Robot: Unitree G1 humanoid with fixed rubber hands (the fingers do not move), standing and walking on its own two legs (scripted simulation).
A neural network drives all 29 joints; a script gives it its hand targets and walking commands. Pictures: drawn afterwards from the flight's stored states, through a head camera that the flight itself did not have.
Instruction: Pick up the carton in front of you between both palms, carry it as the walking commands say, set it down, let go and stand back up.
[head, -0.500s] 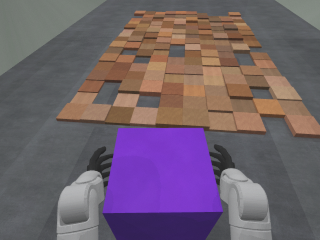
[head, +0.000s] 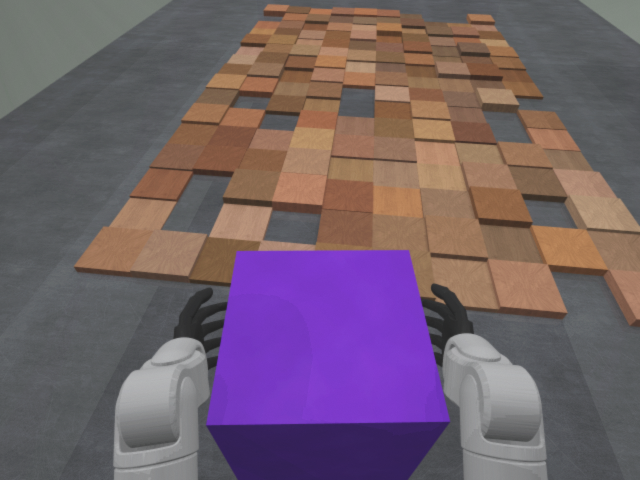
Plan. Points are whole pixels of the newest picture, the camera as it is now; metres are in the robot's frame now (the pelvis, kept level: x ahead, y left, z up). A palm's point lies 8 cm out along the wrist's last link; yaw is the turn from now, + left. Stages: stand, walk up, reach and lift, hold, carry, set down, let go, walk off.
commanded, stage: carry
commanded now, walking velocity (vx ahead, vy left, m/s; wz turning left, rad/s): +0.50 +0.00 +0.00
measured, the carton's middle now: (323, 374) +0.27 +0.01 +0.01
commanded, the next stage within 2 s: none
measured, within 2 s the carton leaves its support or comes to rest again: neither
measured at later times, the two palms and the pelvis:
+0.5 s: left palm (245, 145) +0.61 +0.14 +0.13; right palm (421, 144) +0.63 -0.16 +0.13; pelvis +0.34 -0.02 +0.00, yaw +2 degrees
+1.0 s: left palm (260, 41) +1.06 +0.16 +0.15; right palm (383, 38) +1.05 -0.14 +0.16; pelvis +0.67 +0.01 +0.00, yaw +0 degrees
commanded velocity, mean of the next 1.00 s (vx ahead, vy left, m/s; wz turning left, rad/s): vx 0.50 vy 0.00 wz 0.00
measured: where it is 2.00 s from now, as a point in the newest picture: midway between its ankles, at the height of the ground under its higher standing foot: (315, 232)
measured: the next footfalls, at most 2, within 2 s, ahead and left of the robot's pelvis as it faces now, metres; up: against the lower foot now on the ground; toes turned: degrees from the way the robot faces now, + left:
right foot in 0.46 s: +0.50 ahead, -0.11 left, +0.00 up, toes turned -9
left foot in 0.94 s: +0.80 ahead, +0.08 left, +0.00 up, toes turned +8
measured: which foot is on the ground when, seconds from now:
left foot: down 0.00-0.48, up 0.50-0.92, down 0.94-1.00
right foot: up 0.00-0.44, down 0.46-0.96, up 0.98-1.00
